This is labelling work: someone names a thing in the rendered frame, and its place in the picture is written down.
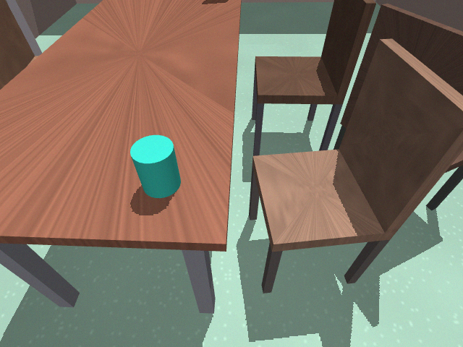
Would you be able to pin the chair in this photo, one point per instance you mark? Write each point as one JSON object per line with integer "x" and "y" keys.
{"x": 438, "y": 46}
{"x": 314, "y": 80}
{"x": 405, "y": 131}
{"x": 15, "y": 52}

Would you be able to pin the can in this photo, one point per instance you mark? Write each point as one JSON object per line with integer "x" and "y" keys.
{"x": 156, "y": 165}

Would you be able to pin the table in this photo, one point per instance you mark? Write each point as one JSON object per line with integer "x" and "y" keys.
{"x": 127, "y": 70}

